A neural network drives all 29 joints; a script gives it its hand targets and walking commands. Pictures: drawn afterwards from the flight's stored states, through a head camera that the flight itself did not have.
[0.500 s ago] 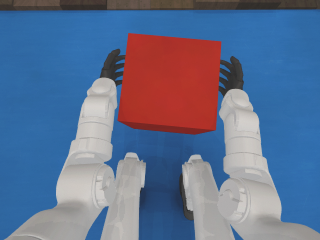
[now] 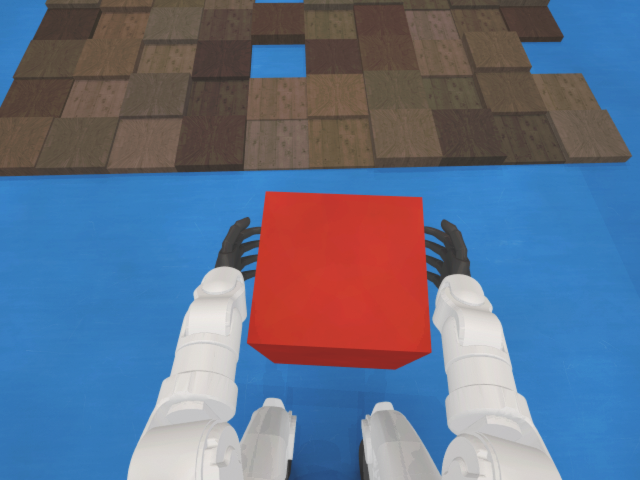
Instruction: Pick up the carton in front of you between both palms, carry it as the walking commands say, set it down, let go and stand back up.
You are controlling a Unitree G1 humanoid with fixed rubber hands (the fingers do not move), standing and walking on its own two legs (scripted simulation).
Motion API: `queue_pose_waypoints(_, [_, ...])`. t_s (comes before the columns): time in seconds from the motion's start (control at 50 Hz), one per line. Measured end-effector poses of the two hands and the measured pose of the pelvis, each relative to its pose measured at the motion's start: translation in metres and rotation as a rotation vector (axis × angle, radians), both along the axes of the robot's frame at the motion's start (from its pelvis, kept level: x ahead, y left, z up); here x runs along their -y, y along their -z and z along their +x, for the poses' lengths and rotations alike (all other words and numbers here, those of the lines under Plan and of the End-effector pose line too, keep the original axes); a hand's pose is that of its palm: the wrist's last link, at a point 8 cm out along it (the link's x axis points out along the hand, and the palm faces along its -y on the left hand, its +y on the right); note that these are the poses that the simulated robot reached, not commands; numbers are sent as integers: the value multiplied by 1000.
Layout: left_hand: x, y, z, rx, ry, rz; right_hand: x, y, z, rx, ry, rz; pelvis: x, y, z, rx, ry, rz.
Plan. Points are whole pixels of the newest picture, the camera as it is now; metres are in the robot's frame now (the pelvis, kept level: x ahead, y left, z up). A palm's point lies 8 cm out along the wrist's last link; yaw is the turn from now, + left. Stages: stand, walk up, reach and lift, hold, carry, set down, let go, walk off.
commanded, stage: reach and lift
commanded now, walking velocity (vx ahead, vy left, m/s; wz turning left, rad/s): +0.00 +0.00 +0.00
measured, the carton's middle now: (338, 291) +0.37 -0.01 -0.11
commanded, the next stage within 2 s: hold in 1.48 s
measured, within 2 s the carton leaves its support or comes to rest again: neither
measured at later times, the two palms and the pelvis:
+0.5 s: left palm (198, 259) +0.32 +0.14 +0.11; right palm (505, 249) +0.33 -0.15 +0.12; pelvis +0.03 -0.01 +0.10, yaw +0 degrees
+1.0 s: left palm (191, 254) +0.32 +0.15 +0.13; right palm (509, 246) +0.33 -0.15 +0.13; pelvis +0.02 +0.00 +0.10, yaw +0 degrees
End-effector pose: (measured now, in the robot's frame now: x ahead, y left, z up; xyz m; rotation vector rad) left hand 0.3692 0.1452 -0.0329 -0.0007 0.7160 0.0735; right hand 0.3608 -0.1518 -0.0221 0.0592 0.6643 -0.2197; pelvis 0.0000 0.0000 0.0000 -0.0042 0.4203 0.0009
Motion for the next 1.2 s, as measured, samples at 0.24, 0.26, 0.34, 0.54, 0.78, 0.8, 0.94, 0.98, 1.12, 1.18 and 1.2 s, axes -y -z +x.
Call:
queue_pose_waypoints(0.24, [0,-73,-24,4,-27,4,1,-73,-16,3,-32,-7,3,-58,22,186,-3,5])
queue_pose_waypoints(0.26, [0,-79,-26,5,-29,5,1,-79,-17,4,-35,-8,3,-62,24,203,-3,6])
queue_pose_waypoints(0.34, [1,-103,-33,11,-40,11,1,-102,-20,8,-58,-18,4,-77,29,273,-3,7])
queue_pose_waypoints(0.54, [1,-149,-50,25,-48,36,1,-148,-30,21,-99,-42,6,-97,32,438,-4,9])
queue_pose_waypoints(0.78, [1,-151,-55,-1,-48,35,1,-148,-37,-6,-92,-41,5,-98,18,486,-3,8])
queue_pose_waypoints(0.8, [1,-151,-54,1,-47,35,1,-149,-36,-3,-91,-41,5,-98,18,486,-3,8])
queue_pose_waypoints(0.94, [0,-156,-50,12,-47,36,-1,-154,-33,8,-91,-44,3,-100,20,487,-2,7])
queue_pose_waypoints(0.98, [-1,-157,-49,13,-44,39,-1,-155,-31,8,-93,-47,2,-101,22,488,-1,7])
queue_pose_waypoints(1.12, [-1,-161,-46,9,-34,51,-1,-158,-28,4,-101,-58,1,-104,30,493,0,6])
queue_pose_waypoints(1.18, [-1,-162,-45,7,-30,56,-1,-159,-28,1,-105,-62,1,-105,33,495,0,6])
queue_pose_waypoints(1.2, [-1,-162,-45,6,-29,57,-1,-160,-28,0,-106,-63,1,-105,34,495,0,6])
